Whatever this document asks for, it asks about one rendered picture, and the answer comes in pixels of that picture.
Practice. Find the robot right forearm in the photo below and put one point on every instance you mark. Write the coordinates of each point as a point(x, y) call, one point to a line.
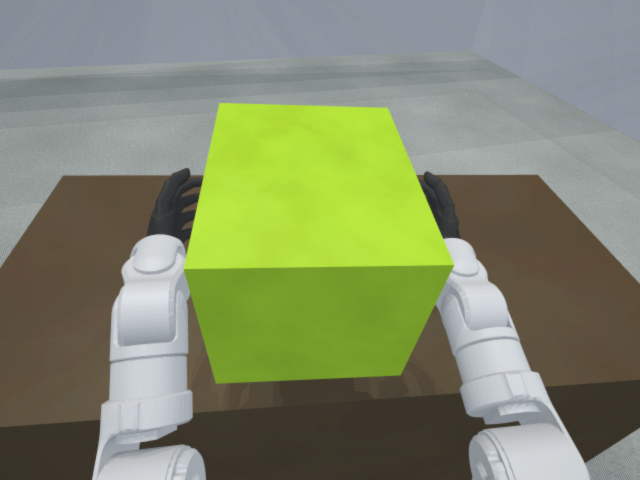
point(498, 383)

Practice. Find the robot left upper arm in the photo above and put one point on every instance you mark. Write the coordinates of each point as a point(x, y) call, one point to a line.
point(177, 462)

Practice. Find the robot right upper arm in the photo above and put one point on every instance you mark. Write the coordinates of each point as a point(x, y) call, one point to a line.
point(525, 452)

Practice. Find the robot left forearm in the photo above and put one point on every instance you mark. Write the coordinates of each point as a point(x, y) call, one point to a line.
point(148, 396)

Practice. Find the robot right hand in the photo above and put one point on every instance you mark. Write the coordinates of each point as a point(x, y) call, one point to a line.
point(441, 205)

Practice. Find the carton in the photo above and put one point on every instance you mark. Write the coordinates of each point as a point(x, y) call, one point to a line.
point(314, 253)

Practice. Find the robot left hand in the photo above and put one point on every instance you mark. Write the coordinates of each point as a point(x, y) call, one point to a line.
point(166, 217)

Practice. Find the pedestal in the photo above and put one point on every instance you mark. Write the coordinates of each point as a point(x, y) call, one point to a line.
point(575, 307)

